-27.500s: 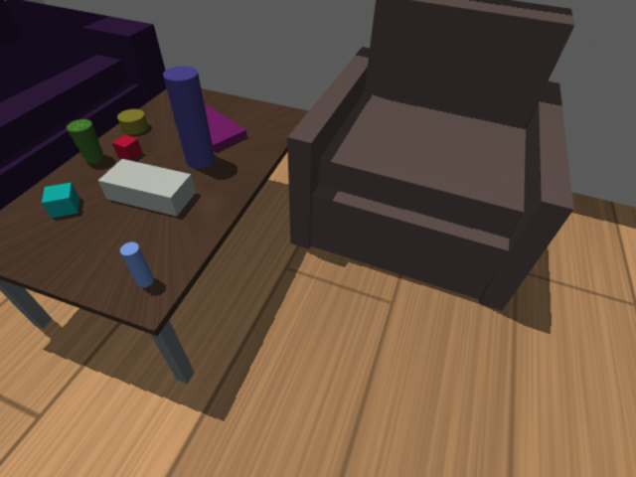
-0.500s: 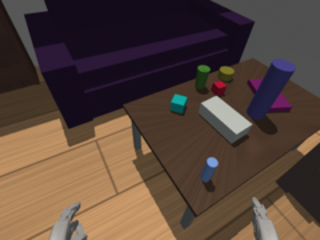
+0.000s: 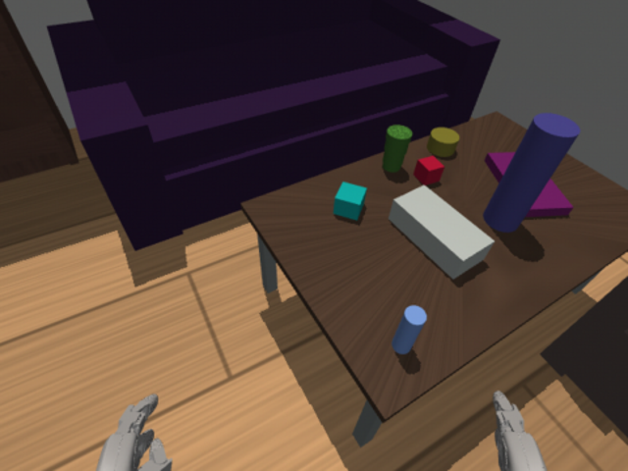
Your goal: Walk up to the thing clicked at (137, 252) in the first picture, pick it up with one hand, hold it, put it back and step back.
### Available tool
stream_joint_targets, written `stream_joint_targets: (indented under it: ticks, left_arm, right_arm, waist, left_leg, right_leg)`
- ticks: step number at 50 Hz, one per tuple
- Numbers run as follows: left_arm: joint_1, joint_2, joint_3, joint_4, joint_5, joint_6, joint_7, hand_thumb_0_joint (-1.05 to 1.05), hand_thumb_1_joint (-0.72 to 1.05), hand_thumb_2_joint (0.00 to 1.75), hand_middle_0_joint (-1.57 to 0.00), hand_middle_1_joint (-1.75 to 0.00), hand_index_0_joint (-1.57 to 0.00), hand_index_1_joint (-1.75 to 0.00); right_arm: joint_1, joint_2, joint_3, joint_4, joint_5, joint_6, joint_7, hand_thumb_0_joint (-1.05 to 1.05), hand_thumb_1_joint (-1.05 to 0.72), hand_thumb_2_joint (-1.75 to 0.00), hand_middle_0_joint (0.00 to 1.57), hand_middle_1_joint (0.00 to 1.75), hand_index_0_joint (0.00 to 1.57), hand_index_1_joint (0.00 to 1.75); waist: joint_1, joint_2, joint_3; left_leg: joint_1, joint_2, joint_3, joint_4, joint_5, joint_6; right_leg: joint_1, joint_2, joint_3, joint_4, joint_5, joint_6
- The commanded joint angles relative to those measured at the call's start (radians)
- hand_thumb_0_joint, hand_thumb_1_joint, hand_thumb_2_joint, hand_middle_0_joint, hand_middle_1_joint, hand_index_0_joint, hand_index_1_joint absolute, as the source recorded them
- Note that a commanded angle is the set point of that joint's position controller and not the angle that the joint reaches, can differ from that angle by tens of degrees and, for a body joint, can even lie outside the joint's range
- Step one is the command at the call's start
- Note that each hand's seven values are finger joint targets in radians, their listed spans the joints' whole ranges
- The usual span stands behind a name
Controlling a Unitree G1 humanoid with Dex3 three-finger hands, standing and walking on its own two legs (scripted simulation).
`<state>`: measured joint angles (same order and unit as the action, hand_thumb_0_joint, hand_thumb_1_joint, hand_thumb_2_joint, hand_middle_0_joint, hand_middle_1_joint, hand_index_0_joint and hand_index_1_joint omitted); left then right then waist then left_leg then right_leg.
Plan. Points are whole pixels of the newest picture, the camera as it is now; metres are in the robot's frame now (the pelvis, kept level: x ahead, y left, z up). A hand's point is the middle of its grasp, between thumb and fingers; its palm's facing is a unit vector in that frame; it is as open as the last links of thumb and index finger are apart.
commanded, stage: home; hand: right
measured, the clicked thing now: (408, 330) +0.45 -0.19 -0.24
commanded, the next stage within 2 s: stand in 1.28 s
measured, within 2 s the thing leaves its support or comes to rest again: neither
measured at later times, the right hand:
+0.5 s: hand (476, 457) +0.18 -0.19 -0.05, palm faces +0.12 +0.95 -0.28, open 17.5 cm
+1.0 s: hand (472, 460) +0.18 -0.19 -0.05, palm faces +0.11 +0.95 -0.28, open 17.5 cm
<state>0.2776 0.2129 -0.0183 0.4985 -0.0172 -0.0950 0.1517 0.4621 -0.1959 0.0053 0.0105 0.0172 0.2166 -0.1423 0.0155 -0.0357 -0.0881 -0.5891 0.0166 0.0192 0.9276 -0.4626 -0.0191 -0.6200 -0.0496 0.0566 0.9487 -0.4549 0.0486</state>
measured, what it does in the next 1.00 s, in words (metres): stands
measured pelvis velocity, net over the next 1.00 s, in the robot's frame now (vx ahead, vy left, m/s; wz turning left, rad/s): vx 0.01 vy -0.01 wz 0.01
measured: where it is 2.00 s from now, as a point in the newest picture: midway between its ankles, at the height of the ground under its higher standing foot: outside the picture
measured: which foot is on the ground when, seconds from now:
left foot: down 0.00-1.00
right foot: down 0.00-1.00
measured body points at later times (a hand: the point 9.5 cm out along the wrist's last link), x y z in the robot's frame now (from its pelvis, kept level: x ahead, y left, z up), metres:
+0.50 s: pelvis +0.01 -0.01 +0.00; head +0.03 -0.01 +0.45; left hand +0.18 +0.23 -0.07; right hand +0.17 -0.24 -0.03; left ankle +0.00 +0.13 -0.69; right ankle +0.02 -0.15 -0.69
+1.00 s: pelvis +0.01 -0.01 +0.00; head +0.03 -0.01 +0.45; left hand +0.17 +0.23 -0.07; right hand +0.17 -0.24 -0.03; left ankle +0.00 +0.13 -0.69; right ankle +0.02 -0.15 -0.69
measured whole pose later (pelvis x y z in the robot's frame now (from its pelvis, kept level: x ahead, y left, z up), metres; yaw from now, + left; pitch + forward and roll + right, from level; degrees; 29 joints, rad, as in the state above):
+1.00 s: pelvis +0.01 -0.01 +0.00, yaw +0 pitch +7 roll +1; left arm 0.28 0.21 -0.02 0.50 -0.01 -0.11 0.16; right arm 0.46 -0.20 0.00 -0.02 0.01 0.28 -0.14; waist 0.01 -0.03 -0.10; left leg -0.58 0.02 0.01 0.92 -0.47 -0.03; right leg -0.62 -0.05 0.05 0.96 -0.47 0.04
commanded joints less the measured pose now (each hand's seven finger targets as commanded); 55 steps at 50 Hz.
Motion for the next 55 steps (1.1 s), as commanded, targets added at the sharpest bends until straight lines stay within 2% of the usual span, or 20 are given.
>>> stream_joint_targets:
  ticks: [1,2,3,10,16,17,19,20,21,26,34,36,37,40,41,45,46,47,54,55]
  left_arm:
    - [-0.085,0.112,0.05,-0.162,0.001,-0.058,0.017,0.0,0.9,0.9,-0.2,-0.31,-0.2,-0.31]
    - [-0.085,0.112,0.05,-0.165,0.001,-0.059,0.017,0.0,0.9,0.9,-0.2,-0.31,-0.2,-0.31]
    - [-0.082,0.113,0.049,-0.162,0.001,-0.061,0.018,0.0,0.9,0.9,-0.2,-0.31,-0.2,-0.31]
    - [-0.076,0.115,0.052,-0.15,0.007,-0.062,0.017,0.0,0.9,0.9,-0.2,-0.3,-0.2,-0.3]
    - [-0.079,0.12,0.057,-0.153,0.006,-0.062,0.012,0.0,0.9,0.9,-0.2,-0.31,-0.2,-0.31]
    - [-0.086,0.117,0.053,-0.155,0.006,-0.062,0.011,0.0,0.9,0.9,-0.2,-0.31,-0.2,-0.31]
    - [-0.079,0.118,0.054,-0.154,0.005,-0.063,0.013,0.0,0.9,0.9,-0.2,-0.31,-0.2,-0.31]
    - [-0.072,0.119,0.056,-0.146,0.007,-0.064,0.01,0.0,0.9,0.9,-0.2,-0.3,-0.2,-0.3]
    - [-0.076,0.118,0.055,-0.156,0.007,-0.063,0.011,0.0,0.9,0.9,-0.2,-0.31,-0.2,-0.31]
    - [-0.07,0.12,0.059,-0.15,0.009,-0.065,0.011,0.0,0.9,0.9,-0.2,-0.31,-0.2,-0.3]
    - [-0.072,0.117,0.055,-0.154,0.009,-0.066,0.019,0.0,0.9,0.9,-0.2,-0.31,-0.2,-0.3]
    - [-0.07,0.12,0.058,-0.153,0.008,-0.067,0.015,0.0,0.9,0.9,-0.2,-0.31,-0.2,-0.3]
    - [-0.073,0.115,0.055,-0.155,0.009,-0.066,0.017,0.0,0.9,0.9,-0.2,-0.31,-0.2,-0.3]
    - [-0.074,0.119,0.053,-0.157,0.007,-0.067,0.017,0.0,0.9,0.9,-0.2,-0.31,-0.2,-0.3]
    - [-0.079,0.112,0.053,-0.163,0.008,-0.067,0.018,0.0,0.9,0.9,-0.2,-0.31,-0.2,-0.3]
    - [-0.072,0.117,0.052,-0.16,0.008,-0.068,0.02,0.0,0.9,0.9,-0.2,-0.3,-0.2,-0.3]
    - [-0.074,0.121,0.053,-0.156,0.007,-0.07,0.018,0.0,0.9,0.9,-0.2,-0.31,-0.2,-0.3]
    - [-0.067,0.123,0.059,-0.156,0.009,-0.071,0.019,0.0,0.9,0.9,-0.2,-0.3,-0.2,-0.3]
    - [-0.074,0.118,0.054,-0.151,0.009,-0.073,0.024,0.0,0.9,0.9,-0.2,-0.31,-0.2,-0.31]
    - [-0.079,0.117,0.053,-0.16,0.008,-0.072,0.024,0.0,0.9,0.9,-0.2,-0.31,-0.2,-0.31]
  right_arm:
    - [-0.019,-0.114,-0.07,-0.18,-0.007,-0.045,-0.014,0.0,0.55,-0.05,0.05,0.05,0.05,0.05]
    - [-0.025,-0.104,-0.052,-0.185,-0.009,-0.043,-0.013,0.0,0.53,-0.06,0.05,0.05,0.05,0.05]
    - [-0.022,-0.115,-0.066,-0.191,-0.007,-0.041,-0.013,0.0,0.52,-0.06,0.05,0.06,0.05,0.06]
    - [-0.021,-0.103,-0.058,-0.2,-0.011,-0.026,-0.014,0.0,0.52,-0.07,0.05,0.06,0.05,0.06]
    - [-0.034,-0.096,-0.047,-0.201,-0.011,-0.015,-0.011,0.0,0.58,-0.03,0.05,0.05,0.05,0.05]
    - [-0.027,-0.098,-0.053,-0.199,-0.01,-0.015,-0.011,0.0,0.57,-0.04,0.05,0.05,0.05,0.05]
    - [-0.035,-0.093,-0.042,-0.202,-0.011,-0.012,-0.008,0.0,0.56,-0.05,0.05,0.05,0.05,0.05]
    - [-0.007,-0.091,-0.052,-0.174,-0.012,-0.008,-0.009,0.0,0.57,-0.04,0.05,0.05,0.05,0.05]
    - [-0.041,-0.11,-0.06,-0.235,-0.01,-0.011,-0.012,0.0,0.58,-0.03,0.05,0.05,0.05,0.05]
    - [-0.036,-0.102,-0.056,-0.22,-0.014,-0.001,-0.009,0.0,0.56,-0.04,0.05,0.05,0.05,0.05]
    - [-0.015,-0.097,-0.054,-0.194,-0.011,0.01,-0.006,0.0,0.57,-0.04,0.05,0.05,0.05,0.05]
    - [-0.01,-0.094,-0.05,-0.2,-0.012,0.012,-0.006,0.0,0.59,-0.03,0.05,0.04,0.05,0.04]
    - [-0.03,-0.112,-0.067,-0.231,-0.012,0.007,-0.008,0.0,0.57,-0.04,0.05,0.05,0.05,0.05]
    - [-0.015,-0.09,-0.046,-0.184,-0.01,0.015,-0.006,0.0,0.58,-0.03,0.05,0.05,0.05,0.05]
    - [-0.034,-0.112,-0.068,-0.226,-0.011,0.01,-0.008,0.0,0.57,-0.04,0.05,0.05,0.05,0.05]
    - [-0.038,-0.107,-0.058,-0.224,-0.01,0.012,-0.007,0.0,0.56,-0.04,0.05,0.05,0.05,0.05]
    - [-0.023,-0.084,-0.038,-0.202,-0.008,0.014,-0.004,0.0,0.58,-0.03,0.05,0.05,0.05,0.05]
    - [-0.03,-0.103,-0.06,-0.225,-0.012,0.013,-0.008,0.0,0.56,-0.04,0.05,0.05,0.05,0.05]
    - [-0.027,-0.096,-0.051,-0.204,-0.01,0.016,-0.006,0.0,0.58,-0.03,0.05,0.05,0.05,0.05]
    - [-0.037,-0.108,-0.06,-0.227,-0.009,0.01,-0.006,0.0,0.58,-0.03,0.05,0.04,0.05,0.04]
  waist:
    - [-0.002,0.054,-0.096]
    - [0.006,0.046,-0.1]
    - [0.002,0.035,-0.102]
    - [0.0,0.008,-0.126]
    - [0.008,0.007,-0.1]
    - [-0.002,0.005,-0.092]
    - [0.01,0.018,-0.101]
    - [0.001,0.016,-0.111]
    - [-0.002,-0.015,-0.118]
    - [0.006,-0.009,-0.134]
    - [0.008,0.024,-0.113]
    - [-0.001,0.011,-0.117]
    - [-0.004,-0.004,-0.127]
    - [0.007,0.029,-0.086]
    - [-0.005,0.017,-0.114]
    - [0.005,0.004,-0.11]
    - [0.007,0.009,-0.084]
    - [0.001,0.003,-0.125]
    - [0.009,0.028,-0.085]
    - [0.0,0.028,-0.102]
  left_leg:
    - [0.057,-0.028,0.032,-0.184,0.166,0.006]
    - [0.055,-0.027,0.031,-0.182,0.174,0.006]
    - [0.055,-0.027,0.028,-0.18,0.183,0.006]
    - [0.065,-0.036,0.043,-0.147,0.252,0.012]
    - [0.056,-0.039,0.051,-0.159,0.215,0.011]
    - [0.063,-0.037,0.046,-0.161,0.212,0.012]
    - [0.054,-0.038,0.046,-0.161,0.217,0.009]
    - [0.063,-0.039,0.048,-0.153,0.231,0.011]
    - [0.067,-0.038,0.048,-0.153,0.223,0.014]
    - [0.067,-0.04,0.05,-0.143,0.259,0.013]
    - [0.06,-0.038,0.043,-0.155,0.242,0.009]
    - [0.064,-0.037,0.044,-0.151,0.24,0.011]
    - [0.07,-0.035,0.043,-0.153,0.246,0.011]
    - [0.05,-0.036,0.042,-0.161,0.212,0.008]
    - [0.059,-0.035,0.038,-0.161,0.203,0.01]
    - [0.041,-0.036,0.038,-0.158,0.194,0.011]
    - [0.031,-0.041,0.045,-0.157,0.178,0.012]
    - [0.047,-0.04,0.046,-0.147,0.198,0.014]
    - [0.04,-0.034,0.041,-0.165,0.18,0.007]
    - [0.048,-0.033,0.038,-0.164,0.179,0.009]
  right_leg:
    - [0.075,0.041,-0.07,-0.133,0.153,-0.059]
    - [0.081,0.042,-0.072,-0.134,0.157,-0.058]
    - [0.079,0.043,-0.073,-0.128,0.164,-0.058]
    - [0.115,0.031,-0.059,-0.135,0.254,-0.049]
    - [0.101,0.03,-0.057,-0.154,0.217,-0.048]
    - [0.097,0.031,-0.06,-0.152,0.212,-0.047]
    - [0.103,0.032,-0.061,-0.147,0.213,-0.05]
    - [0.102,0.031,-0.06,-0.146,0.233,-0.049]
    - [0.109,0.031,-0.058,-0.15,0.227,-0.045]
    - [0.125,0.026,-0.054,-0.142,0.271,-0.045]
    - [0.104,0.031,-0.062,-0.135,0.236,-0.05]
    - [0.104,0.031,-0.062,-0.14,0.239,-0.048]
    - [0.107,0.032,-0.063,-0.135,0.244,-0.047]
    - [0.083,0.033,-0.066,-0.14,0.201,-0.05]
    - [0.088,0.033,-0.065,-0.137,0.195,-0.05]
    - [0.091,0.032,-0.064,-0.139,0.185,-0.05]
    - [0.084,0.03,-0.061,-0.148,0.171,-0.048]
    - [0.101,0.029,-0.057,-0.145,0.197,-0.048]
    - [0.079,0.034,-0.066,-0.14,0.167,-0.052]
    - [0.079,0.034,-0.065,-0.135,0.168,-0.051]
